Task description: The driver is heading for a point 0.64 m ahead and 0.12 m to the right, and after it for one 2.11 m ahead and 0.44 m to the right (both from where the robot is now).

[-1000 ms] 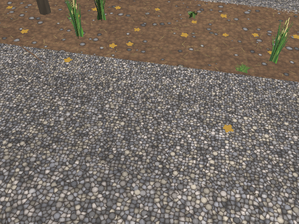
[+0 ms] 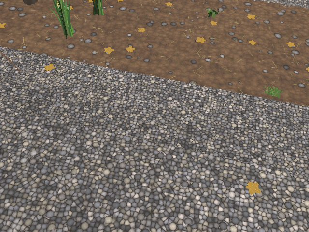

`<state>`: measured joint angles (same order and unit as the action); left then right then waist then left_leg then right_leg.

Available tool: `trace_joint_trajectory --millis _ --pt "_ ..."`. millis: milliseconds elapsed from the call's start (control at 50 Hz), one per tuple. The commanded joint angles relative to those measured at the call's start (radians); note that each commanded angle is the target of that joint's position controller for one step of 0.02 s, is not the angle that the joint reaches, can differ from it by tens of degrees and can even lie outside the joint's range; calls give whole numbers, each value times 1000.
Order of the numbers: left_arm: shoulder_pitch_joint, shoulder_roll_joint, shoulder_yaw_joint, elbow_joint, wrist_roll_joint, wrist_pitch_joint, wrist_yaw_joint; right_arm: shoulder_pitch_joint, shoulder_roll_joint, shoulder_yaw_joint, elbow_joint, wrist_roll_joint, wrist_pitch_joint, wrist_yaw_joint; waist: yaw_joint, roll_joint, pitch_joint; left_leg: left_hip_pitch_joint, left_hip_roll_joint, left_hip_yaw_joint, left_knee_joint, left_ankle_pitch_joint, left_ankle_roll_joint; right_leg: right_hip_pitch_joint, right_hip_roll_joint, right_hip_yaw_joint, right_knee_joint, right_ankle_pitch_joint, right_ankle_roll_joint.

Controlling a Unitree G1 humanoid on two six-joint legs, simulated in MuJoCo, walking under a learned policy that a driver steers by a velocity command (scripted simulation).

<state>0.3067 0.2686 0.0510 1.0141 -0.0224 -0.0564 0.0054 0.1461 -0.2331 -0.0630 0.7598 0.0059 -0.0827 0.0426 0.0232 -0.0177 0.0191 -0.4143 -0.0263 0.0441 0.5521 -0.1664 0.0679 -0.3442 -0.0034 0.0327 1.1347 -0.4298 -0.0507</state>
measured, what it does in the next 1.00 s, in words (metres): goes down: right foot 0.19 m lower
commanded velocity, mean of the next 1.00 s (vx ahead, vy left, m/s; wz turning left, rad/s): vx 0.45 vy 0.00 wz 0.00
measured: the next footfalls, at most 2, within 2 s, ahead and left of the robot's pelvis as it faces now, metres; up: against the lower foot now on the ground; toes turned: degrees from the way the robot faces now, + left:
right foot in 0.66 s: +0.50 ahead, -0.29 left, -0.19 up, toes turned -4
left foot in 1.04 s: +0.73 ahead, -0.09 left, -0.19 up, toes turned -1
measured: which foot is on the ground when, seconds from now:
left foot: down 0.00-0.66, up 0.68-1.00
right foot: up 0.00-0.64, down 0.66-1.00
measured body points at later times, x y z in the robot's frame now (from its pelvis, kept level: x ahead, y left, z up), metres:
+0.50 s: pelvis +0.23 -0.07 -0.02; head +0.24 -0.06 +0.43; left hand +0.44 +0.18 -0.12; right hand +0.17 -0.33 -0.15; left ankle +0.08 +0.08 -0.73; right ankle +0.42 -0.26 -0.71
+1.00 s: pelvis +0.53 -0.19 -0.19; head +0.55 -0.19 +0.26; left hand +0.52 +0.05 -0.34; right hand +0.70 -0.42 -0.29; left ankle +0.69 -0.08 -0.89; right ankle +0.46 -0.29 -0.92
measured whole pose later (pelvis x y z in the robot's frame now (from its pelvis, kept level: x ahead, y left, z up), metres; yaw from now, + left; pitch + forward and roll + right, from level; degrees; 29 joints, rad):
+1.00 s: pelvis +0.53 -0.19 -0.19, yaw -2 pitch +2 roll -2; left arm 0.33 0.19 0.03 1.04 -0.01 -0.06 0.01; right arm 0.11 -0.19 -0.04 0.77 0.00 -0.06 -0.01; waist 0.05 0.04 0.01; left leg -0.62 0.04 -0.02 0.69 -0.01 0.00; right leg -0.15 0.05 -0.07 0.49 -0.37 -0.04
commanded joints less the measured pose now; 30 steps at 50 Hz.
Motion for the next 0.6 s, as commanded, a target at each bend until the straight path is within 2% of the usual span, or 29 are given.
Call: trace_joint_trajectory --millis 20,40,80,100,120,140,160,180,200,220,260,280,340,360,380,400,440,480,500,520,540,560,600 --pt "11 93 28 -55 11 -5 15 56 -105 -28 -26 -15 -15 -1 -9 82 -71 250 269 -346 -312 157 160 -230 -114 58 -9 102 -2" --pt "14 80 28 -58 10 5 17 53 -96 -26 -18 -13 -19 -5 -1 86 -77 224 253 -312 -338 152 159 -192 -121 58 -64 111 0" --pt "-35 76 30 -78 11 11 21 81 -123 -34 4 -10 -26 -15 -5 81 -62 221 250 -289 -383 108 168 -208 -124 51 -162 169 8" --pt "-99 78 33 -106 22 12 20 103 -138 -39 20 -11 -22 -25 -19 71 -53 247 253 -288 -400 123 171 -252 -123 48 -212 202 13" --pt "-135 62 30 -122 33 14 18 129 -155 -46 37 -11 -18 -34 -27 63 -53 252 248 -260 -408 160 173 -255 -115 37 -250 256 25" --pt "-130 48 26 -120 36 12 17 156 -159 -49 56 -13 -11 -36 -24 52 -68 255 247 -239 -400 203 177 -239 -111 31 -255 309 28" --pt "-112 46 29 -105 30 11 13 176 -159 -51 60 -15 -10 -37 -23 37 -84 237 221 -189 -391 207 174 -208 -89 3 -233 388 35" --pt "-85 61 37 -92 23 10 5 199 -167 -56 80 -23 -11 -36 -16 66 -93 254 247 -203 -368 216 176 -222 -101 24 -180 437 32" --pt "-100 70 41 -96 13 11 -2 217 -138 -49 90 -17 -14 -32 -17 57 -77 279 259 -219 -361 170 179 -279 -112 40 -167 437 29" --pt "-137 71 42 -110 12 11 -7 225 -120 -42 96 -13 -14 -31 -24 62 -47 290 267 -234 -361 129 179 -327 -116 48 -168 435 25" --pt "-219 97 53 -147 -1 7 -15 281 -122 -39 106 -9 -16 -32 -49 75 5 374 267 -262 -344 43 175 -465 -118 65 -218 468 14" --pt "-311 112 59 -189 -12 -3 -24 359 -114 -40 149 -1 -19 -46 -73 97 34 514 310 -314 -309 -3 155 -611 -140 130 -262 451 11" --pt "-367 89 56 -224 -8 -26 -48 430 -147 -49 165 0 -16 -73 -98 117 42 614 350 -356 -252 -19 167 -745 -147 143 -302 444 17" --pt "-377 82 53 -237 4 -25 -55 391 -142 -43 155 11 -13 -94 -80 96 79 483 309 -281 -236 -60 156 -657 -145 126 -412 576 35" --pt "-393 58 45 -239 19 -25 -66 383 -132 -37 149 6 -14 -102 -92 107 79 390 288 -248 -215 -83 146 -567 -128 87 -433 689 38" --pt "-377 36 40 -233 24 -22 -72 370 -118 -32 147 9 -11 -103 -92 101 78 322 276 -227 -183 -101 141 -501 -121 72 -433 742 35" --pt "-383 22 30 -241 27 -20 -83 360 -131 -35 129 7 -10 -102 -105 91 83 250 265 -205 -118 -142 128 -443 -108 51 -437 786 19" --pt "-414 19 21 -263 25 -21 -97 366 -142 -35 118 11 -2 -105 -121 87 88 227 262 -191 -36 -167 97 -410 -107 53 -485 805 0" --pt "-443 11 11 -272 15 -28 -107 373 -147 -38 112 18 6 -106 -136 78 97 226 261 -182 -9 -187 82 -390 -103 37 -532 811 2" --pt "-441 8 7 -276 8 -30 -118 385 -150 -36 111 15 14 -108 -149 75 98 209 257 -174 20 -206 65 -340 -101 32 -559 821 5" --pt "-426 18 7 -272 -3 -27 -124 386 -149 -37 113 16 26 -112 -144 84 91 205 265 -168 59 -218 49 -295 -109 36 -570 836 11" --pt "-402 32 9 -265 -14 -21 -124 376 -153 -37 108 19 33 -112 -141 98 88 219 263 -157 97 -208 27 -269 -115 40 -598 833 19" --pt "-321 71 20 -217 -19 -9 -100 368 -136 -37 117 20 43 -110 -122 91 65 292 257 -133 259 -145 -14 -190 -158 57 -698 898 25"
